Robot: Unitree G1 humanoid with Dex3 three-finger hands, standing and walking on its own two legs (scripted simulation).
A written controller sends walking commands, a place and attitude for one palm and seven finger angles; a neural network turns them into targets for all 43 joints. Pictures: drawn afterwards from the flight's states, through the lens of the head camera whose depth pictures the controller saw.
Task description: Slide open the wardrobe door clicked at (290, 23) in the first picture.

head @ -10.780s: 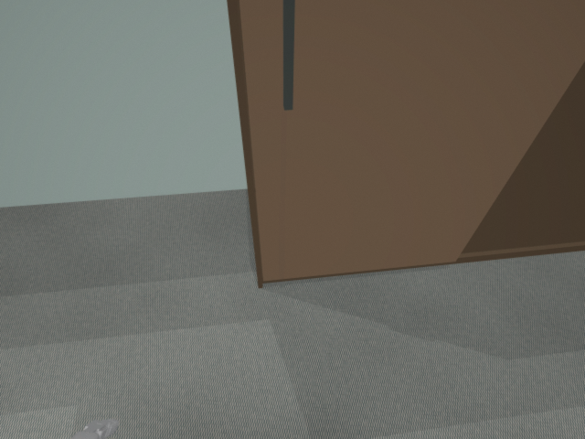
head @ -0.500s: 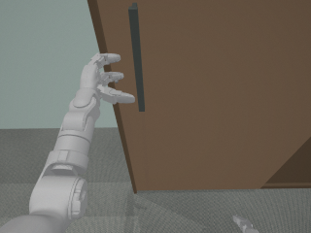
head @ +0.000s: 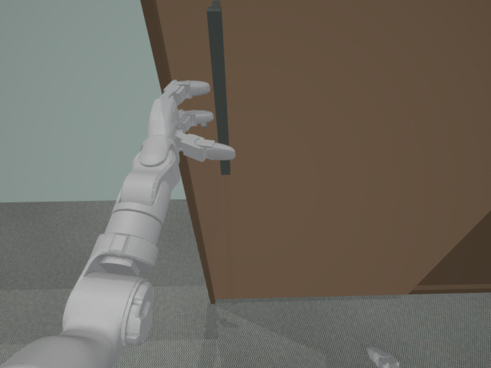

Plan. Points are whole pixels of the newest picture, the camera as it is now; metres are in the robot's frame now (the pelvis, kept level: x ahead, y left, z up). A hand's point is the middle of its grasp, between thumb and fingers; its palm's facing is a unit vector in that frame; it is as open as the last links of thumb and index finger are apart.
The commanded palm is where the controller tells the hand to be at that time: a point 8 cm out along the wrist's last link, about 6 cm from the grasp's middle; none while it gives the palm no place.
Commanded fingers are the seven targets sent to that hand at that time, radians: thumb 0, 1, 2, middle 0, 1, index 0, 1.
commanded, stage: feel for the door with the fingertips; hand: left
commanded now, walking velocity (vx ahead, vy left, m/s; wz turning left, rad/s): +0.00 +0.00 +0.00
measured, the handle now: (221, 101) +0.49 +0.07 +0.20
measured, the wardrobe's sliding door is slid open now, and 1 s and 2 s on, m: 0.00 0.00 0.00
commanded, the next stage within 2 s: slide the fingers in behind the handle in 0.44 s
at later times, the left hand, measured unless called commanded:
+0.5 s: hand (209, 120) +0.45 +0.08 +0.20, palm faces +0.05 -1.00 +0.01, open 13.8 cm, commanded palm +0.43 +0.14 +0.20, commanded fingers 0.00 -0.50 0.30 -0.30 -1.20 -0.30 -1.20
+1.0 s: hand (210, 123) +0.44 +0.08 +0.20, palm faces +0.04 -1.00 +0.02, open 14.0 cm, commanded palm +0.41 +0.13 +0.20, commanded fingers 0.00 -0.50 0.30 -0.30 -1.20 -0.30 -1.20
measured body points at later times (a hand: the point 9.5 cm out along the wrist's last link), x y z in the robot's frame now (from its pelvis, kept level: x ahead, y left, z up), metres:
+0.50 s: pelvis +0.00 -0.01 +0.00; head +0.00 -0.02 +0.45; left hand +0.44 +0.14 +0.20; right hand +0.10 -0.25 -0.12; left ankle +0.01 +0.09 -0.74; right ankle -0.02 -0.09 -0.74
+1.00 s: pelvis -0.01 -0.01 +0.00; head -0.01 -0.02 +0.45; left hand +0.43 +0.13 +0.20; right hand +0.10 -0.25 -0.12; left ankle +0.01 +0.09 -0.74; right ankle -0.02 -0.09 -0.74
